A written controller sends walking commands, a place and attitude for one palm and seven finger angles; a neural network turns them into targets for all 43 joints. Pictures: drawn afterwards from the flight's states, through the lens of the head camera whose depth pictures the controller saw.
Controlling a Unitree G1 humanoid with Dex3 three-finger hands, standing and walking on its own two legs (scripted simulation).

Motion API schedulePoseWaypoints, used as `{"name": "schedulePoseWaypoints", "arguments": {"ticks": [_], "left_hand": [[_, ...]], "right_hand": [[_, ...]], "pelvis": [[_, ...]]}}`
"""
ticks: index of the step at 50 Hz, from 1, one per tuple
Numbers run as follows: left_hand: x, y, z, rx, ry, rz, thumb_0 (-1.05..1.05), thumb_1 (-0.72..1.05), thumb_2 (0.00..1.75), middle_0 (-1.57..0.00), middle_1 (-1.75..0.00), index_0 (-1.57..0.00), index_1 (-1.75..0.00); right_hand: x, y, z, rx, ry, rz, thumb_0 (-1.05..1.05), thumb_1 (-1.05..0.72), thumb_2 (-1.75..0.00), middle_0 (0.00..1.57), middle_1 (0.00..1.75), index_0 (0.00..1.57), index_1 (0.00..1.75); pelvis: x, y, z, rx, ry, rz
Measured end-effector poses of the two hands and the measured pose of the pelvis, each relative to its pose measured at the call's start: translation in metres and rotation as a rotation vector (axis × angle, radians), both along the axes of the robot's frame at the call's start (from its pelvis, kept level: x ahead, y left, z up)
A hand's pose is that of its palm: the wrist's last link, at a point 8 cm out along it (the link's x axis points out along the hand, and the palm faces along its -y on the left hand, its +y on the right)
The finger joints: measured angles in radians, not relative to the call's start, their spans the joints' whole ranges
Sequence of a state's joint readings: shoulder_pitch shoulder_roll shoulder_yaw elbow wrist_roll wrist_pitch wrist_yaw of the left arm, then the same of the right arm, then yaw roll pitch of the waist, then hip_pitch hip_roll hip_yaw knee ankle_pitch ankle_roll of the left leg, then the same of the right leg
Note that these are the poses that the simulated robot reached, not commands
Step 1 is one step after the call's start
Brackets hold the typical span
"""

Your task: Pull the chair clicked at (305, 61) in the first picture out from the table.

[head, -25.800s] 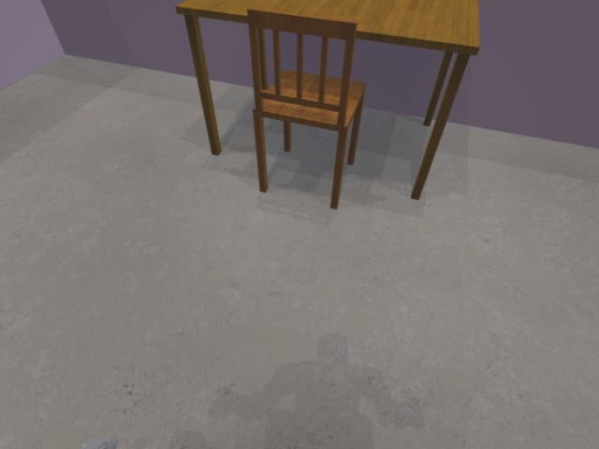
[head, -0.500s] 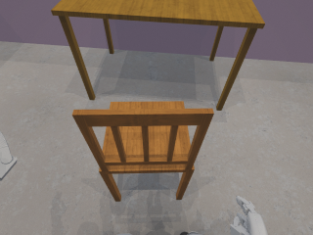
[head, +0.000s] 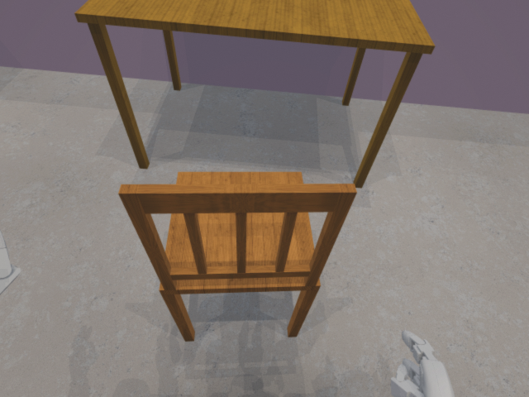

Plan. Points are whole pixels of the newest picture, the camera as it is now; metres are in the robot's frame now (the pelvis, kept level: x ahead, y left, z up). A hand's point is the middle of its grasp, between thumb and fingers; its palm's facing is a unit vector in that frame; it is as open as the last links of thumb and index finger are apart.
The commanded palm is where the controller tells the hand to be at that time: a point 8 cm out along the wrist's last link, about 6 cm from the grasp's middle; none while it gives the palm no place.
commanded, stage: step back with the hand held close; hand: left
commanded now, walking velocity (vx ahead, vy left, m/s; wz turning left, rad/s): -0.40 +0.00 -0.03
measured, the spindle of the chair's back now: (241, 243) +0.41 +0.06 -0.10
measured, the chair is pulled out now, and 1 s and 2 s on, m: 0.59 0.59 0.59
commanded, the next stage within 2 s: stop stepping back and stand still in 0.40 s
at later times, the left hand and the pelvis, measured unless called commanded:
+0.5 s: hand out of the picture +0.13 +0.26 +0.17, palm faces +0.37 -0.80 -0.48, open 7.4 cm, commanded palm +0.07 +0.29 +0.19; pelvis -0.09 +0.00 +0.01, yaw -3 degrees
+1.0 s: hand out of the picture +0.04 +0.24 +0.17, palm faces +0.38 -0.79 -0.49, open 7.4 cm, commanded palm -0.02 +0.27 +0.19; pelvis -0.18 -0.02 +0.01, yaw -3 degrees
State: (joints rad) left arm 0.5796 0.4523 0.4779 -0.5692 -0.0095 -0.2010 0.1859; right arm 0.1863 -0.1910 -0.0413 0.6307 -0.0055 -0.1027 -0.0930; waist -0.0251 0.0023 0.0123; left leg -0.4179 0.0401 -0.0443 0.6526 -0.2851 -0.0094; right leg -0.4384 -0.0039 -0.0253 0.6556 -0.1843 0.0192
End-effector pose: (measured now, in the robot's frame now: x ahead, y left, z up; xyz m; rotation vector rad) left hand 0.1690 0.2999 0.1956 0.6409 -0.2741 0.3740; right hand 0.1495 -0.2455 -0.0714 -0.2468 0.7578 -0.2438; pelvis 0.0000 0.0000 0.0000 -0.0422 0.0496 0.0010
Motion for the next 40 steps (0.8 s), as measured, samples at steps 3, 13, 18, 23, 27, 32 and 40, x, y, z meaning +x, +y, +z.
{"name": "schedulePoseWaypoints", "arguments": {"ticks": [3,13,18,23,27,32,40], "left_hand": [[-0.004,0.003,0.001,0.005,-0.014,0.016,0.02,0.88,0.89,-0.22,-0.3,-0.21,-0.3],[-0.019,-0.041,-0.001,-0.045,0.036,-0.131,0.02,0.88,0.89,-0.22,-0.3,-0.21,-0.3],[-0.04,-0.016,-0.003,0.011,0.072,-0.098,0.02,0.88,0.89,-0.22,-0.3,-0.22,-0.3],[-0.07,-0.001,-0.007,-0.045,0.06,-0.046,0.02,0.88,0.89,-0.22,-0.3,-0.22,-0.3],[-0.096,-0.013,-0.002,-0.111,0.003,-0.051,0.02,0.88,0.89,-0.22,-0.3,-0.21,-0.3],[-0.125,-0.032,0.0,-0.079,-0.009,-0.071,0.02,0.89,0.89,-0.22,-0.3,-0.21,-0.3],[-0.157,-0.038,-0.006,-0.108,0.036,-0.042,0.02,0.88,0.89,-0.22,-0.3,-0.21,-0.3]], "right_hand": [[-0.003,0.002,-0.002,0.008,0.001,0.02,0.01,-0.9,-0.89,0.2,0.3,0.2,0.3],[-0.018,-0.002,-0.002,0.053,-0.005,0.032,0.02,-0.9,-0.89,0.2,0.3,0.2,0.3],[-0.037,-0.004,0.007,0.007,-0.017,-0.012,0.01,-0.9,-0.89,0.2,0.3,0.2,0.3],[-0.064,0.005,0.013,0.002,-0.026,0.011,0.01,-0.9,-0.89,0.2,0.3,0.2,0.29],[-0.092,0.01,0.014,0.027,-0.029,0.052,0.01,-0.9,-0.89,0.2,0.3,0.2,0.29],[-0.127,0.004,0.002,0.073,-0.054,0.06,0.01,-0.9,-0.89,0.2,0.3,0.2,0.3],[-0.202,-0.027,-0.005,0.066,0.032,-0.046,0.01,-0.9,-0.89,0.2,0.3,0.2,0.3]], "pelvis": [[-0.001,-0.005,-0.001,0.006,0.018,-0.017],[-0.035,-0.013,0.006,0.012,0.004,-0.039],[-0.053,-0.002,0.005,0.02,0.01,-0.031],[-0.078,-0.001,0.008,0.024,-0.01,-0.045],[-0.1,-0.005,0.011,0.001,-0.022,-0.057],[-0.132,-0.018,0.002,0.003,-0.034,-0.066],[-0.158,-0.022,0.008,0.031,-0.066,-0.072]]}}
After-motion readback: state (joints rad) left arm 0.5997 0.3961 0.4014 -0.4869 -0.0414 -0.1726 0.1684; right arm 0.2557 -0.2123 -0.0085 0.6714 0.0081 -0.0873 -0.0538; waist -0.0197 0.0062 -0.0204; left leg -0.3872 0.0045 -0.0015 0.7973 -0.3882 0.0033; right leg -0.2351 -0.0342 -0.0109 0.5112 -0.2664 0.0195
